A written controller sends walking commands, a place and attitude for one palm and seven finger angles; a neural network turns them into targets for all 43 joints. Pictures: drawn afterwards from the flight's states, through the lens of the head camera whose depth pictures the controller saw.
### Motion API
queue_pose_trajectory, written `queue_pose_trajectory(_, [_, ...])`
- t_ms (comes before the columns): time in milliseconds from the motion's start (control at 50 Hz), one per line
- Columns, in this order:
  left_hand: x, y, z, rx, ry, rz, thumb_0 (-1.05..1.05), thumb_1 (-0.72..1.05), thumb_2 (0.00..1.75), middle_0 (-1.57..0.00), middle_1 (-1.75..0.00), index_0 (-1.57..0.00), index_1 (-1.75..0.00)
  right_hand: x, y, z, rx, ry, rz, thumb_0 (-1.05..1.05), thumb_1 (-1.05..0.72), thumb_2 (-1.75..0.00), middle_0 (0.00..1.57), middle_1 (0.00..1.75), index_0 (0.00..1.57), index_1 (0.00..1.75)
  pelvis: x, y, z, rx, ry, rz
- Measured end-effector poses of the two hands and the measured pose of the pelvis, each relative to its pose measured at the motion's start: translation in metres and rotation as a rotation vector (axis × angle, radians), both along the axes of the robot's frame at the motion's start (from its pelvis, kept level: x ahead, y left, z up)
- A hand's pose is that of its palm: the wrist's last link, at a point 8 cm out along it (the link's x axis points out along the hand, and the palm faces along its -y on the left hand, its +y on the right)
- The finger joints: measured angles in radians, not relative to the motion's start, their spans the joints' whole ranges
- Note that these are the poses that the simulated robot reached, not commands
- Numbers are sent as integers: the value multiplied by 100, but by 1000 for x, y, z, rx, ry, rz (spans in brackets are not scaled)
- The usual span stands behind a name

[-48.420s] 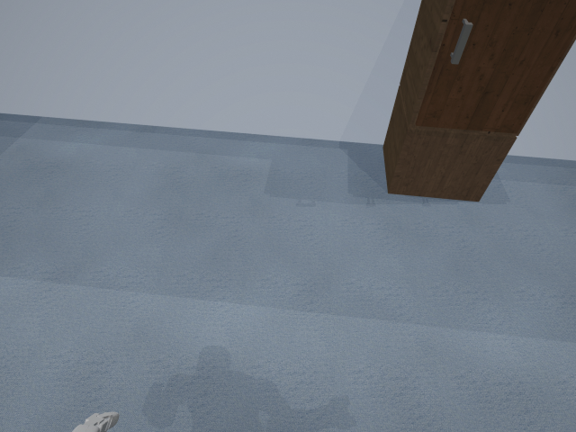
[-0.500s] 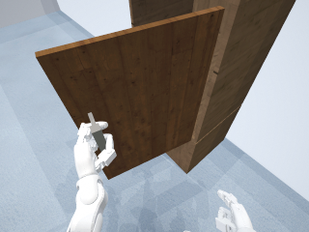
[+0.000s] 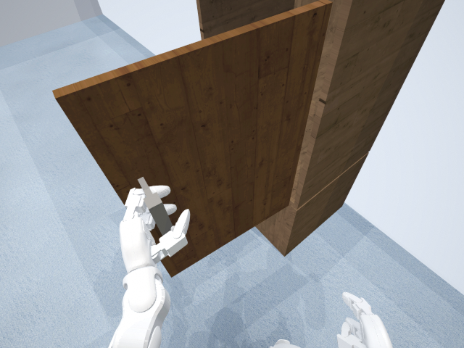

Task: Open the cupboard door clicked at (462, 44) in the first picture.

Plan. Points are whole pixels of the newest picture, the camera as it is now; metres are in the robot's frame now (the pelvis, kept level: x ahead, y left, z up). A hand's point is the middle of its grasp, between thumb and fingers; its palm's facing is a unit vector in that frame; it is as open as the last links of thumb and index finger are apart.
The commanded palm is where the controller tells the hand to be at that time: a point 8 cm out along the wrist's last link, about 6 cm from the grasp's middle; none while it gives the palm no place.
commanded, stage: open thumb and fingers to let go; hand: left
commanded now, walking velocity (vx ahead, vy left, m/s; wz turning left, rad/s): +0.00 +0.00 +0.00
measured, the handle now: (157, 211) +0.33 +0.15 +0.06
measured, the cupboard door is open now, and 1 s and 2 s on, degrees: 84 85 85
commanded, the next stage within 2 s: slide the hand sideways off the handle in 0.54 s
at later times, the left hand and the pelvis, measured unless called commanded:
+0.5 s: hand (176, 230) +0.29 +0.11 +0.06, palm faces +0.29 -0.96 +0.00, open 14.9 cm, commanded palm +0.25 +0.16 +0.06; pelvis +0.00 +0.03 +0.00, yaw -1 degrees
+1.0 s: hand (167, 251) +0.26 +0.12 +0.06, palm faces -0.17 -0.99 +0.02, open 16.2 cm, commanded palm +0.24 +0.17 +0.06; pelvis -0.01 +0.05 +0.00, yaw -1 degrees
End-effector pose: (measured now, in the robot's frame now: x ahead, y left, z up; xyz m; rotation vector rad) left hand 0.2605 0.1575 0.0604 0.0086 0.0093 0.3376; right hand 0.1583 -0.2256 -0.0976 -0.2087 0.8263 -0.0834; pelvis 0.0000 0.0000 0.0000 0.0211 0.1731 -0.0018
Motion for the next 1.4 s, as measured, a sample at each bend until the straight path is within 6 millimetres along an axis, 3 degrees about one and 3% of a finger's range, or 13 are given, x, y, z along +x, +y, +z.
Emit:
queue_pose_trajectory(220, [-1,1,1,-9,-15,-12,0,-22,42,-32,-123,-32,-122,-2,19,5,8,-24,29,1,-91,-90,20,30,20,30,-4,13,0,-7,-8,-3])
queue_pose_trajectory(380, [-1,-1,0,-11,-17,-29,0,-44,32,-28,-102,-28,-102,-4,32,6,8,-22,40,1,-91,-90,20,30,20,30,-4,24,-2,-14,-9,-6])
queue_pose_trajectory(500, [-2,-4,0,-8,-17,-44,-1,-48,30,-27,-80,-27,-79,-5,39,5,12,-22,43,1,-91,-90,20,30,20,30,-5,30,-3,-19,-8,-9])
queue_pose_trajectory(680, [-3,0,0,9,-19,-53,-1,-49,30,-38,-64,-37,-64,-3,47,4,14,-18,58,1,-91,-90,20,30,20,30,-6,34,-4,-22,-6,-5])
queue_pose_trajectory(800, [-7,18,0,141,-26,-387,-1,-49,30,-30,-48,-20,-48,-7,45,3,3,-31,64,1,-91,-90,20,30,20,30,-9,36,-6,-25,-14,8])
queue_pose_trajectory(880, [-10,20,2,56,7,-533,-1,-50,30,-23,-40,-14,-39,-9,44,9,10,-69,34,1,-91,-90,20,30,20,30,-9,41,-4,-33,-30,7])
queue_pose_trajectory(1080, [-19,16,-1,-8,8,-486,-1,-50,30,-14,-32,-16,-32,-2,50,24,16,-153,38,1,-91,-90,20,30,20,30,-6,45,-5,-24,-18,-15])
queue_pose_trajectory(1400, [-47,51,-2,27,42,-439,-1,-50,30,-16,-31,-17,-31,13,46,19,13,-162,42,2,-91,-90,20,30,20,30,6,41,-11,-35,10,-10])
